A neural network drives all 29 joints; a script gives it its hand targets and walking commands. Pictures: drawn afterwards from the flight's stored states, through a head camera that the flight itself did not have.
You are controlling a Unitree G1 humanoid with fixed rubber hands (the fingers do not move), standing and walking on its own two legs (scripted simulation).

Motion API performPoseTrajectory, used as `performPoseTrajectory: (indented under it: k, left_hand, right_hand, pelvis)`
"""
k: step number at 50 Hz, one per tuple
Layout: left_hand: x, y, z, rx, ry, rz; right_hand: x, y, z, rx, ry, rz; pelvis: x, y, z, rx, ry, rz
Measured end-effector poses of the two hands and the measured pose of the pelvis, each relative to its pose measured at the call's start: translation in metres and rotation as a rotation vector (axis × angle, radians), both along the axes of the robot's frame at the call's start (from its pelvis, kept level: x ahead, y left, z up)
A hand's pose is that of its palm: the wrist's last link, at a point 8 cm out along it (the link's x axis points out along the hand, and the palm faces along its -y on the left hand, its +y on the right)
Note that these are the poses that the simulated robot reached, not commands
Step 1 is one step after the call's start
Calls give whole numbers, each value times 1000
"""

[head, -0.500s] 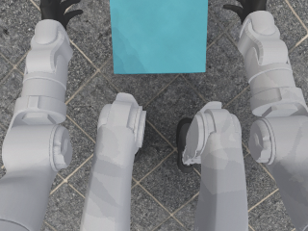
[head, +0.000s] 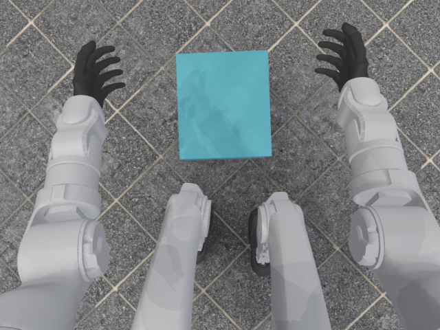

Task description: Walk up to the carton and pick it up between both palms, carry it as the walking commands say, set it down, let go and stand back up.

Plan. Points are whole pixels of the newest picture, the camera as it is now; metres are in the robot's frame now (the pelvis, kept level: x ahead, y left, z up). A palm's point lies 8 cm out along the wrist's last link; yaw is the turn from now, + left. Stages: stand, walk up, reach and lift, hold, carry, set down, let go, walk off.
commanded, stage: set down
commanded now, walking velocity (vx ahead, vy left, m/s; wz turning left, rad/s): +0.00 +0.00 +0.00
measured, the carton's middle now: (223, 111) +0.50 +0.04 -0.44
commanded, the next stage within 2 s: let go in 0.54 s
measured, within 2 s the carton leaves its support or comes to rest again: neither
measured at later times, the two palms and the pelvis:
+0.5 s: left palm (22, 62) +0.44 +0.26 +0.04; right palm (422, 41) +0.49 -0.17 +0.04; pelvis +0.03 +0.01 +0.14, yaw +0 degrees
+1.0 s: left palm out of the picture +0.35 +0.26 +0.12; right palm out of the picture +0.38 -0.18 +0.11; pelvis +0.09 +0.02 +0.21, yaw +0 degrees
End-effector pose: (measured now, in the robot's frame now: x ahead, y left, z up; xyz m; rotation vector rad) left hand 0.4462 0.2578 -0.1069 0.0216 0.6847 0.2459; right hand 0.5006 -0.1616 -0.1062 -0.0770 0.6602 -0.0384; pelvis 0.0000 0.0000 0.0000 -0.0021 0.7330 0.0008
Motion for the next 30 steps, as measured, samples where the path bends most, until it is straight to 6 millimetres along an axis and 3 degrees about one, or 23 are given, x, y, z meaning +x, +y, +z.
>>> performPoseTrajectory:
  k: [6, 22, 30]
  left_hand:
    - [0, 4, 38, -9, -20, -2]
    - [-4, -2, 140, -30, -22, -15]
    - [-8, -3, 148, -16, 20, -26]
  right_hand:
    - [3, 5, 37, -9, -2, 14]
    - [-10, -8, 139, 1, -1, 6]
    - [-14, -1, 147, -22, 51, 23]
  pelvis:
    - [10, 0, 33, -8, 3, 16]
    - [28, 6, 125, -3, -42, 2]
    - [31, 6, 147, 0, -58, 0]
